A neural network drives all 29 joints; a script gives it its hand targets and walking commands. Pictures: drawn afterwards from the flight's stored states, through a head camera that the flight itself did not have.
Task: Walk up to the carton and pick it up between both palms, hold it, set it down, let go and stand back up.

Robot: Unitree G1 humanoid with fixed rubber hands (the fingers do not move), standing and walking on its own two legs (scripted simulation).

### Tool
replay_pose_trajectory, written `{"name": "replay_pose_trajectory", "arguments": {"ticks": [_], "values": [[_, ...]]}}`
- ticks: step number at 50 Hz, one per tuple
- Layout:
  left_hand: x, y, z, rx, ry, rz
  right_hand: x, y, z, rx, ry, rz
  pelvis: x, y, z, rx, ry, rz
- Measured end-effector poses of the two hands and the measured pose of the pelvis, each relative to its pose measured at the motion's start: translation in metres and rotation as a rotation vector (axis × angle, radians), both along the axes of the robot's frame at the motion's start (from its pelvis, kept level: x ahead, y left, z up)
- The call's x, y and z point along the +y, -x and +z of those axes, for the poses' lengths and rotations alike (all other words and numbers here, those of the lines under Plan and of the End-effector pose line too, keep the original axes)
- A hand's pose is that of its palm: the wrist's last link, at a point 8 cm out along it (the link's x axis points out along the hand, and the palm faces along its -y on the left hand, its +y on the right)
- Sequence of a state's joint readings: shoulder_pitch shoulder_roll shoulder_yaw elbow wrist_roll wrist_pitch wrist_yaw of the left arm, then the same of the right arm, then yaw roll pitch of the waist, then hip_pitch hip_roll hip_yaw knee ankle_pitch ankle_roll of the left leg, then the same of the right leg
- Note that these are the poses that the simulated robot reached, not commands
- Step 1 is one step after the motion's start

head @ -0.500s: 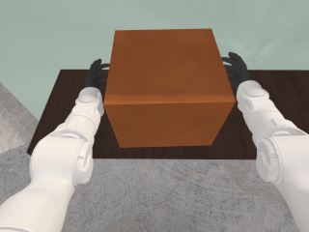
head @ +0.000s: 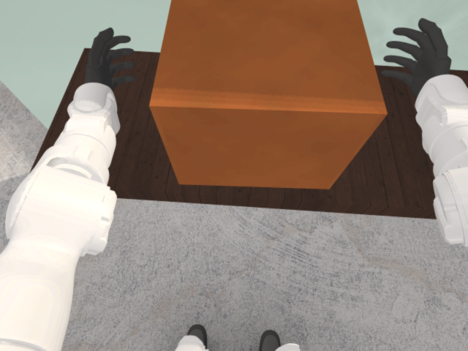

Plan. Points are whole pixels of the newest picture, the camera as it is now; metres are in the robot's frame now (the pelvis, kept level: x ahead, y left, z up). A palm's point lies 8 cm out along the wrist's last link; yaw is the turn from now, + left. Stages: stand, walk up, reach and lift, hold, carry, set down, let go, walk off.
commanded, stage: set down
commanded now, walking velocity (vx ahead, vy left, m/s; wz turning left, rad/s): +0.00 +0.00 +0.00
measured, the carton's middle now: (258, 90) +0.54 +0.02 +0.06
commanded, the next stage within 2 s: none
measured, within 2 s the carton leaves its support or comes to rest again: neither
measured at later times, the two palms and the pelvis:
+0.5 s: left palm (61, 17) +0.50 +0.27 +0.21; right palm out of the picture +0.52 -0.24 +0.24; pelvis +0.01 +0.00 +0.02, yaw +0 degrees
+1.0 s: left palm (73, 49) +0.48 +0.26 +0.18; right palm out of the picture +0.50 -0.23 +0.20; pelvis +0.00 +0.01 +0.03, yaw -1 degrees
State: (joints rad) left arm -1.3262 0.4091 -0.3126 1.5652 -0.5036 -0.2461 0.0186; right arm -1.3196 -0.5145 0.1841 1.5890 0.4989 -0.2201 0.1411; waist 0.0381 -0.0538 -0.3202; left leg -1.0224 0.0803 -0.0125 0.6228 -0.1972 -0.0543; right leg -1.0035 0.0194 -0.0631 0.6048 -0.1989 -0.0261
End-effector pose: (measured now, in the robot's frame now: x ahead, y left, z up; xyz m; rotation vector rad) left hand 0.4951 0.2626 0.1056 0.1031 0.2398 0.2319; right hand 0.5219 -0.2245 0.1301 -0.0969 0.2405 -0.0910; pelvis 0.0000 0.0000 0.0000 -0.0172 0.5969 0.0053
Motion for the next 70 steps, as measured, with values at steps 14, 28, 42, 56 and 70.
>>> {"name": "replay_pose_trajectory", "arguments": {"ticks": [14,28,42,56,70], "values": [[-0.002,-0.01,0.066,-0.044,0.006,0.014,0.002,-0.01,0.059,-0.076,-0.063,-0.006,0.004,-0.004,0.009,-0.032,0.0,-0.007],[0.006,-0.004,0.109,-0.038,0.017,0.029,-0.017,0.002,0.117,-0.077,-0.092,-0.05,0.003,-0.006,0.02,-0.123,-0.001,0.0],[0.0,0.003,0.097,-0.014,0.02,-0.003,-0.014,0.011,0.099,-0.046,-0.08,-0.038,0.005,-0.003,0.024,-0.16,0.0,0.0],[-0.005,0.033,0.07,0.019,0.046,-0.022,-0.011,0.038,0.059,-0.015,-0.069,-0.007,0.008,0.001,0.028,-0.241,0.002,-0.015],[-0.014,0.062,0.051,0.016,0.064,-0.049,-0.02,0.073,0.043,-0.002,-0.055,0.002,0.006,0.004,0.032,-0.336,-0.003,-0.016]]}}
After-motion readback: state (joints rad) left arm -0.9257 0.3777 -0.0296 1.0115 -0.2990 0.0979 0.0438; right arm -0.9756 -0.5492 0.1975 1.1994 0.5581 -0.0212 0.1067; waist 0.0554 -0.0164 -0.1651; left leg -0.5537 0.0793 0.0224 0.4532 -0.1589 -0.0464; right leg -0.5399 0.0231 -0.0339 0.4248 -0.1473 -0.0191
